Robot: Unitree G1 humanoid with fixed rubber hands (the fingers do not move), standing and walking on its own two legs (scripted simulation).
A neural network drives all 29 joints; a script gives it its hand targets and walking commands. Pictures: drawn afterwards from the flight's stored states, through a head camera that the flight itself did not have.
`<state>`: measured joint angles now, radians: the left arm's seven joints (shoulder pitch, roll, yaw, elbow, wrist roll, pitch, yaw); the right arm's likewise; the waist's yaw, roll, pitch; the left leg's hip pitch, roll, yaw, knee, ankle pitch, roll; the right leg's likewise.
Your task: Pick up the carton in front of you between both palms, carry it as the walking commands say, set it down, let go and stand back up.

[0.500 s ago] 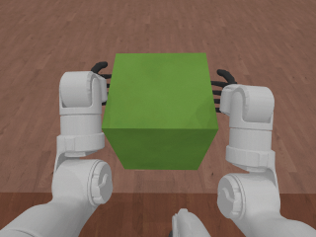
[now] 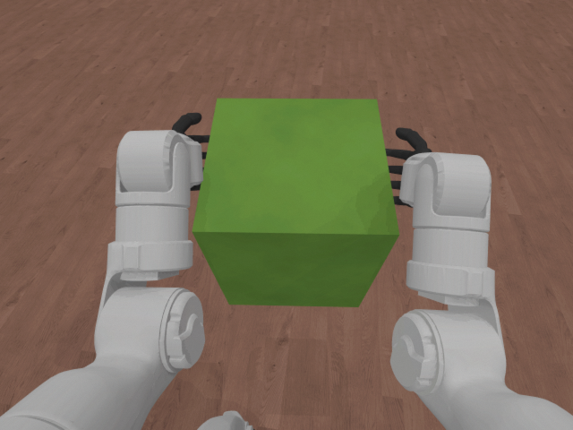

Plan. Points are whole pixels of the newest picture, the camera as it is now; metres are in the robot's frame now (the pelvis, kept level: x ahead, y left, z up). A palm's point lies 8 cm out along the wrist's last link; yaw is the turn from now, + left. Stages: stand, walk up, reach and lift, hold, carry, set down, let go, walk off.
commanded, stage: carry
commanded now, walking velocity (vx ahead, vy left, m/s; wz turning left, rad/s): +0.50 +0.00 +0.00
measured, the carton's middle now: (294, 213) +0.40 +0.01 +0.09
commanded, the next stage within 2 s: none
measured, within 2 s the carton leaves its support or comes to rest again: neither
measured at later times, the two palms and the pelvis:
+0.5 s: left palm (247, 43) +0.70 +0.12 +0.20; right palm (403, 58) +0.70 -0.17 +0.19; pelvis +0.32 -0.04 +0.04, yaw +0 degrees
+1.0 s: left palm (257, 26) +0.96 +0.13 +0.13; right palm (373, 39) +0.93 -0.15 +0.12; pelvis +0.64 +0.00 +0.05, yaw -2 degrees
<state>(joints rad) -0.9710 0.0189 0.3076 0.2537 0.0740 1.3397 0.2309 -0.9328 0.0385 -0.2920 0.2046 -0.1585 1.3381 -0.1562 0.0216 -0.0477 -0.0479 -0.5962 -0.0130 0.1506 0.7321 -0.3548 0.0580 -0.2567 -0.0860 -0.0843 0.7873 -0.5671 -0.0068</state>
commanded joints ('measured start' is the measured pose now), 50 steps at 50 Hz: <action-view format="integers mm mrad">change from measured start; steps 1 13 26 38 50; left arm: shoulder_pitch -737 -624 -694 -315 112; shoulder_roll -1189 -1060 -1253 -1281 -1297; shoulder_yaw -485 -443 -440 -543 -817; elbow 26 -31 -5 -92 -422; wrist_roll -447 -339 -464 -375 -351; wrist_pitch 13 30 -7 -69 -135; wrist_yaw -386 -292 -390 -404 -381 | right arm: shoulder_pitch -702 -842 -789 -492 -53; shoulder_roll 1027 1099 1128 1216 1254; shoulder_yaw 484 525 465 612 819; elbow -15 -130 -78 -195 -497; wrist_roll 461 596 498 469 500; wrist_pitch -15 22 -28 -99 -138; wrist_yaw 247 273 227 250 321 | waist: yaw -132 -90 11 0 -40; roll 275 208 -47 -110 189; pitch -544 -436 -485 -429 -448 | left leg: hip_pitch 939 639 -111 274 798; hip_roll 335 219 76 -24 309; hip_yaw -791 -190 -151 86 -191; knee -338 -304 336 -390 -484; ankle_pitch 141 566 -16 409 513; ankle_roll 277 102 -61 -32 87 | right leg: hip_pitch -589 -314 415 455 -366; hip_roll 136 89 -214 -95 14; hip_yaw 74 -27 316 -47 -7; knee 580 -132 -442 -292 21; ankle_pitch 8 383 733 1198 253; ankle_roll -1 -21 -174 -59 38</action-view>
